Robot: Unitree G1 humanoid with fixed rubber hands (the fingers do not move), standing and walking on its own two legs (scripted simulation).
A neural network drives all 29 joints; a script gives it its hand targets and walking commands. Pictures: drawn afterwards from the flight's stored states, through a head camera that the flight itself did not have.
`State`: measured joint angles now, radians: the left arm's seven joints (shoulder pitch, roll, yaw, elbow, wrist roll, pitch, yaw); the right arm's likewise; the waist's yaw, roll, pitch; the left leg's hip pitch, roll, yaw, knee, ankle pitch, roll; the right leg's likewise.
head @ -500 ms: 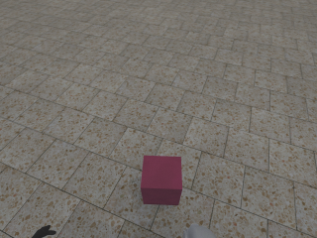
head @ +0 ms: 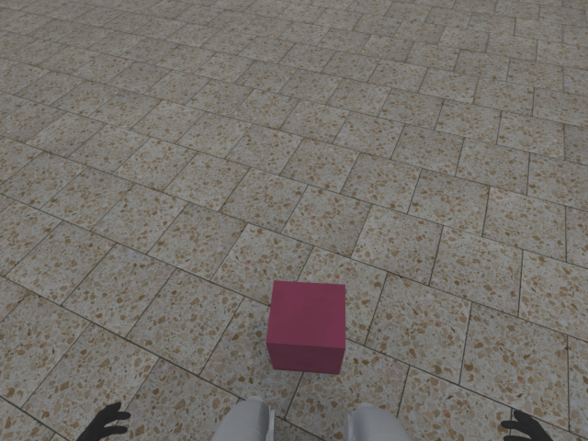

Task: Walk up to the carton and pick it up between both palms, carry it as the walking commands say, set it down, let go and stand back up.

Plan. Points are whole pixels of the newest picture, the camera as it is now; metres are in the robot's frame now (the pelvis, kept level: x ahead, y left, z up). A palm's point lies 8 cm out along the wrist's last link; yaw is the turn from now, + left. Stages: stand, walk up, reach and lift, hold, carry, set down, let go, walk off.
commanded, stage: walk up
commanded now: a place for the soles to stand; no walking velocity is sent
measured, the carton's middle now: (307, 329) +0.48 +0.02 -0.58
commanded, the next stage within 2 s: none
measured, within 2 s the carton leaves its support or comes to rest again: neither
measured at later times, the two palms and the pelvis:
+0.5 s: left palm out of the picture +0.06 +0.35 -0.08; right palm out of the picture +0.05 -0.27 -0.08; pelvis -0.03 +0.04 +0.03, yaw +0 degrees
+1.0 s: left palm out of the picture +0.04 +0.34 -0.07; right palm out of the picture +0.11 -0.27 -0.08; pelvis -0.01 +0.03 +0.03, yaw +1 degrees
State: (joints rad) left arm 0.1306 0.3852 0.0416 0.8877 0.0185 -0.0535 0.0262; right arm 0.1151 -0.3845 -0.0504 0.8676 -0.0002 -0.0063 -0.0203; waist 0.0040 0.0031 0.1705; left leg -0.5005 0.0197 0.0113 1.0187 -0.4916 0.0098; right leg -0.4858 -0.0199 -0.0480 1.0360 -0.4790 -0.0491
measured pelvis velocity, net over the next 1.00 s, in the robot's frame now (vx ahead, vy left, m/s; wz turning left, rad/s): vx -0.01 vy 0.03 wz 0.02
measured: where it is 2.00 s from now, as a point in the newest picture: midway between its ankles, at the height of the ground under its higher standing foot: outside the picture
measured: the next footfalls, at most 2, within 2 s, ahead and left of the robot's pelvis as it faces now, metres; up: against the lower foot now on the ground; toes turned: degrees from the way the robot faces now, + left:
none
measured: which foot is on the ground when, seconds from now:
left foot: down 0.00-1.00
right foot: down 0.00-1.00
